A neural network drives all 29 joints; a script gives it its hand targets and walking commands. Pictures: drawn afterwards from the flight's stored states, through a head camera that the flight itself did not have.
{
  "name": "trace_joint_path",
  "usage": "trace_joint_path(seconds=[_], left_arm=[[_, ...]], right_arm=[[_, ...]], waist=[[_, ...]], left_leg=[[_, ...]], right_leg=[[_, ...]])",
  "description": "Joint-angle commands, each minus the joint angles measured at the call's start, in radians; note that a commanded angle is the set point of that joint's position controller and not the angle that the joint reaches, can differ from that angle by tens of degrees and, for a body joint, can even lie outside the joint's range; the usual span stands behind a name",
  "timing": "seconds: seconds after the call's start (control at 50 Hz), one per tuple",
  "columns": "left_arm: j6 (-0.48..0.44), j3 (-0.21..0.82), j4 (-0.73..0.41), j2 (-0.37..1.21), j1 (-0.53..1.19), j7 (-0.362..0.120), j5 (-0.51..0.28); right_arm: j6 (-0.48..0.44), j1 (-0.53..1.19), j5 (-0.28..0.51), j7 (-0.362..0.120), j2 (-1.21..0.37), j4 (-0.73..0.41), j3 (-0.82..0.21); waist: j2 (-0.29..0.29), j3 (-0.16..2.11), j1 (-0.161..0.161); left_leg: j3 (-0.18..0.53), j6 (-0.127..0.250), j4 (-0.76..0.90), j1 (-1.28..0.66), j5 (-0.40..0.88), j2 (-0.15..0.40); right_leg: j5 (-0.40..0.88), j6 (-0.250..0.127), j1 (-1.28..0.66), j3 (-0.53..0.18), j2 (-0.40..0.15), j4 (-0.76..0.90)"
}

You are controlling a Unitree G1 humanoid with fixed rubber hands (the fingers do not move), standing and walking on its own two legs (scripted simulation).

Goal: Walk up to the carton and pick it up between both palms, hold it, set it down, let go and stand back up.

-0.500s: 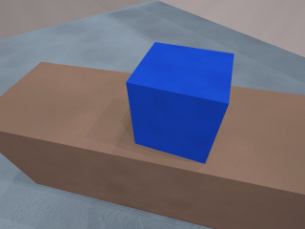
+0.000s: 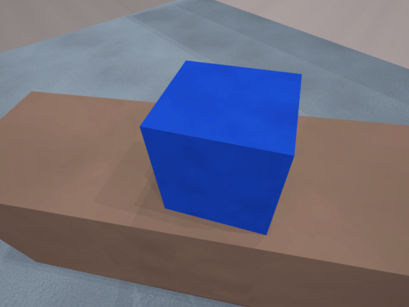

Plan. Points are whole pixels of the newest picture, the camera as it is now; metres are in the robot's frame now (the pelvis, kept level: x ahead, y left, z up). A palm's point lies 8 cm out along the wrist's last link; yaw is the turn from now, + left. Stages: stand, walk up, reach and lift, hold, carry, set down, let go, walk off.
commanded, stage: walk up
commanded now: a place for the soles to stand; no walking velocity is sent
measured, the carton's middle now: (226, 148) +0.48 -0.03 +0.03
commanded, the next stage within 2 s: none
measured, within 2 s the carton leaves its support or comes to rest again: neither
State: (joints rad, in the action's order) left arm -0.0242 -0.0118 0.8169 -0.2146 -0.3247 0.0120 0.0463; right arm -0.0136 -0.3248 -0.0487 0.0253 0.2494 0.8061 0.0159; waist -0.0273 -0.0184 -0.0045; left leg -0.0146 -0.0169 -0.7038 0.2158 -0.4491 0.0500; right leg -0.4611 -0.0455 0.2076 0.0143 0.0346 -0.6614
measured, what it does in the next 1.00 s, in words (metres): steps on the spot: left foot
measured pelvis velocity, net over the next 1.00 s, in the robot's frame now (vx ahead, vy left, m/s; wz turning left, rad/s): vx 0.00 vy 0.03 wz -0.06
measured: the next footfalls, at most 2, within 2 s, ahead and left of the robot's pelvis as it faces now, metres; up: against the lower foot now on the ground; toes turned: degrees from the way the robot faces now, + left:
left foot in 0.22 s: +0.11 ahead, +0.18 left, +0.00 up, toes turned -7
right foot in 1.50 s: -0.02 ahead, -0.03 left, +0.00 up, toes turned -12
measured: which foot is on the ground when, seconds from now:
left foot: up 0.00-0.20, down 0.22-1.00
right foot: down 0.00-1.00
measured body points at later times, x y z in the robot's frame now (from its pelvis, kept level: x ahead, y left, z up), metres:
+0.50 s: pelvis +0.00 +0.02 +0.01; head +0.02 +0.01 +0.46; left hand +0.08 +0.26 -0.13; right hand +0.10 -0.24 -0.12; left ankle +0.09 +0.12 -0.72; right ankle -0.05 -0.09 -0.72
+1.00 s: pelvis +0.00 +0.03 +0.01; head +0.01 +0.02 +0.46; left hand +0.04 +0.28 -0.13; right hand +0.05 -0.25 -0.13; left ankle +0.08 +0.12 -0.72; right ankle -0.05 -0.09 -0.72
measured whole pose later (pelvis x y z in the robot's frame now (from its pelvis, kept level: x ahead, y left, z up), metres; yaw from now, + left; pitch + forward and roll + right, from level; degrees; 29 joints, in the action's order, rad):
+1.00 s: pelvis +0.00 +0.03 +0.01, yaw -4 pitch -2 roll -1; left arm -0.02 0.03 0.90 -0.23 -0.35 0.04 0.02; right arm 0.03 -0.22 -0.04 0.00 0.29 0.95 -0.02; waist -0.02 -0.04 0.00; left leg -0.05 0.02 -0.56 0.36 -0.20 0.00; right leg -0.35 -0.01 0.15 -0.03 0.03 -0.53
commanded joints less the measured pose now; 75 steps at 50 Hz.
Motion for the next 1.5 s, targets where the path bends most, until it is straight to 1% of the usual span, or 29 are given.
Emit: trace_joint_path(seconds=[0.0,0.02,0.06,0.12,0.16,0.18,0.2,0.24,0.26,0.3,0.34,0.38,0.44,0.7,0.92,0.94,0.96,1.02,1.1,1.14,1.16,1.18,1.2,1.22,1.24,1.28,1.32,1.42,1.48], left_arm=[[-0.012,-0.062,0.0,-0.189,-0.258,0.007,-0.014],[-0.011,-0.064,0.003,-0.177,-0.268,0.012,-0.024],[-0.006,-0.056,-0.016,-0.157,-0.189,0.02,-0.021],[-0.004,-0.035,-0.064,-0.14,-0.021,0.022,-0.008],[0.002,-0.026,-0.061,-0.151,0.026,0.016,-0.022],[0.003,-0.018,-0.061,-0.148,0.024,0.014,-0.027],[0.002,-0.008,-0.064,-0.125,-0.007,0.012,-0.035],[0.03,0.0,-0.041,-0.085,-0.124,0.025,-0.06],[0.049,-0.003,-0.037,-0.072,-0.105,0.031,-0.038],[0.044,0.009,-0.032,-0.066,-0.124,0.033,-0.032],[0.023,0.0,-0.021,-0.118,-0.104,0.024,-0.029],[0.012,-0.007,-0.023,-0.16,-0.05,0.014,-0.036],[0.005,0.003,-0.02,-0.146,-0.019,0.013,-0.042],[0.005,0.019,0.03,-0.142,-0.023,0.007,-0.049],[0.005,0.027,0.067,-0.154,-0.035,0.01,-0.045],[-0.011,0.005,0.04,-0.163,-0.108,0.032,-0.018],[-0.018,-0.014,0.045,-0.219,-0.111,0.044,-0.02],[-0.018,-0.043,0.004,-0.244,-0.084,0.072,-0.007],[-0.019,-0.054,-0.035,-0.213,-0.061,0.071,-0.006],[-0.012,-0.046,-0.058,-0.202,-0.025,0.054,-0.009],[-0.005,-0.04,-0.072,-0.198,0.001,0.046,-0.011],[-0.005,-0.03,-0.081,-0.168,-0.023,0.036,-0.016],[-0.003,-0.01,-0.091,-0.114,-0.094,0.035,-0.025],[0.015,-0.014,-0.08,-0.111,-0.132,0.05,-0.042],[0.029,-0.018,-0.082,-0.12,-0.119,0.057,-0.03],[0.032,-0.026,-0.08,-0.133,-0.075,0.048,-0.023],[0.028,-0.022,-0.073,-0.117,-0.102,0.035,-0.019],[0.028,-0.022,-0.101,-0.112,-0.058,0.023,-0.022],[0.021,-0.027,-0.1,-0.132,-0.087,0.015,-0.021]], right_arm=[[-0.002,0.047,-0.004,0.004,0.022,-0.097,-0.006],[0.004,0.081,0.0,0.013,0.009,-0.11,-0.009],[0.001,0.125,0.004,0.01,0.012,-0.128,-0.006],[0.001,0.081,0.015,0.005,0.009,-0.092,-0.004],[-0.006,0.01,0.025,0.003,0.001,-0.05,-0.001],[-0.01,-0.036,0.019,0.005,0.025,-0.032,0.008],[-0.01,-0.063,0.014,0.007,0.072,-0.025,0.023],[0.007,0.02,0.036,0.009,0.127,-0.061,0.027],[0.016,0.069,0.044,0.007,0.129,-0.057,0.024],[0.031,0.213,0.052,0.009,0.132,-0.072,0.019],[0.037,0.199,0.035,-0.006,0.086,-0.049,0.001],[0.037,0.152,0.032,-0.008,0.077,-0.029,-0.003],[0.024,0.139,0.039,-0.011,0.087,0.011,-0.01],[0.013,0.121,0.042,-0.01,0.134,0.083,-0.014],[0.017,0.087,0.045,-0.008,0.139,0.124,-0.021],[0.035,0.15,-0.001,-0.018,0.207,0.08,0.004],[0.042,0.181,-0.018,-0.025,0.186,0.06,0.002],[0.052,0.157,-0.017,-0.034,0.124,0.039,-0.01],[0.058,0.202,-0.011,-0.033,0.116,0.003,-0.008],[0.046,0.168,0.006,-0.037,0.099,0.011,-0.008],[0.036,0.126,0.012,-0.037,0.109,0.015,-0.004],[0.026,0.066,0.013,-0.034,0.156,0.024,0.009],[0.026,0.027,0.013,-0.026,0.232,0.011,0.031],[0.039,0.068,0.032,-0.018,0.264,0.005,0.037],[0.05,0.099,0.039,-0.014,0.234,-0.015,0.037],[0.054,0.144,0.039,-0.002,0.177,-0.025,0.026],[0.043,0.162,0.028,-0.006,0.16,-0.035,0.018],[0.039,0.164,0.022,-0.014,0.17,-0.037,0.019],[0.045,0.175,0.03,-0.025,0.158,-0.036,0.006]], waist=[[0.206,0.004,0.109],[0.185,-0.027,0.115],[0.129,-0.083,0.092],[0.161,-0.13,0.013],[0.129,-0.058,-0.031],[0.066,-0.014,-0.05],[0.019,0.041,-0.053],[-0.047,0.1,0.008],[-0.065,0.028,0.009],[-0.14,-0.012,0.049],[-0.076,-0.009,0.035],[0.043,0.009,0.0],[0.053,-0.002,-0.002],[0.027,-0.058,0.007],[0.015,-0.035,-0.003],[-0.026,-0.053,0.027],[0.025,-0.086,0.028],[0.155,-0.088,0.026],[0.18,-0.069,0.023],[0.216,-0.026,0.0],[0.162,0.007,-0.026],[0.088,0.08,-0.039],[-0.103,0.149,-0.029],[-0.2,0.145,-0.015],[-0.155,0.068,-0.021],[-0.036,-0.021,-0.007],[-0.056,0.011,0.011],[-0.101,0.048,0.009],[-0.064,0.026,0.04]], left_leg=[[-0.038,0.011,-0.307,0.353,-0.087,-0.075],[0.003,0.011,-0.331,0.414,-0.214,-0.057],[0.022,0.015,-0.282,0.406,-0.184,-0.017],[-0.018,0.01,-0.051,0.207,-0.013,-0.02],[-0.066,0.029,0.149,-0.046,0.339,-0.055],[-0.068,0.035,0.2,-0.176,0.543,-0.061],[0.017,0.059,0.167,-0.27,0.73,0.005],[0.294,0.22,0.313,-0.061,0.655,0.285],[0.302,0.26,0.345,0.025,0.519,0.295],[0.235,0.223,0.324,0.096,0.44,0.239],[0.149,0.127,0.252,0.101,0.413,0.122],[0.088,0.086,0.21,-0.031,0.277,0.045],[0.094,0.091,0.2,-0.063,0.374,0.053],[0.14,0.089,0.316,0.015,0.188,0.072],[0.156,0.088,0.334,0.014,0.164,0.069],[0.034,0.06,0.158,0.042,0.18,0.011],[0.007,0.032,0.087,0.138,0.192,-0.021],[0.032,0.013,-0.08,0.297,0.017,-0.01],[0.048,0.001,-0.059,0.3,0.047,0.015],[0.001,0.014,0.119,0.12,0.172,-0.018],[-0.026,0.028,0.267,-0.027,0.344,-0.03],[0.047,0.048,0.272,-0.2,0.523,0.032],[0.265,0.108,0.305,-0.292,0.669,0.216],[0.355,0.246,0.359,-0.16,0.56,0.328],[0.379,0.291,0.404,-0.046,0.415,0.358],[0.23,0.255,0.373,-0.006,0.482,0.294],[0.144,0.218,0.341,0.036,0.538,0.23],[0.138,0.212,0.302,0.017,0.396,0.24],[0.098,0.129,0.269,0.152,0.203,0.194]], right_leg=[[0.988,-0.158,-0.325,-0.385,-0.319,0.202],[0.976,-0.222,-0.32,-0.422,-0.361,0.228],[0.876,-0.228,-0.256,-0.33,-0.322,0.248],[0.944,-0.146,-0.068,-0.182,-0.235,0.222],[0.895,-0.077,0.052,-0.108,-0.169,0.121],[0.766,-0.041,0.115,-0.091,-0.14,0.058],[0.588,0.004,0.175,-0.079,-0.108,0.011],[-0.072,0.048,0.017,-0.031,-0.008,-0.133],[-0.197,0.049,0.002,-0.067,-0.011,-0.174],[0.035,0.05,0.0,-0.06,-0.062,0.029],[0.207,0.033,-0.019,-0.139,-0.094,0.167],[0.16,-0.002,0.115,-0.18,-0.13,0.211],[0.19,-0.007,0.128,-0.175,-0.128,0.243],[0.091,-0.016,0.115,-0.148,-0.106,0.268],[0.097,-0.012,0.088,-0.136,-0.104,0.267],[0.155,-0.058,0.104,-0.279,-0.199,0.3],[0.245,-0.086,0.075,-0.379,-0.271,0.331],[0.469,-0.187,-0.021,-0.472,-0.385,0.328],[0.814,-0.152,-0.099,-0.389,-0.313,0.215],[0.778,-0.091,-0.026,-0.275,-0.209,0.132],[0.717,-0.044,0.044,-0.223,-0.146,0.058],[0.527,0.006,0.137,-0.188,-0.078,-0.047],[0.142,0.05,0.244,-0.135,0.011,-0.184],[-0.235,0.051,0.224,-0.095,0.032,-0.302],[-0.268,0.052,0.231,-0.131,-0.003,-0.426],[-0.179,0.053,0.26,-0.148,-0.033,-0.448],[-0.091,0.061,0.173,-0.108,-0.036,-0.353],[0.022,0.056,0.079,-0.045,-0.038,-0.062],[0.245,0.006,-0.076,-0.099,-0.06,0.179]])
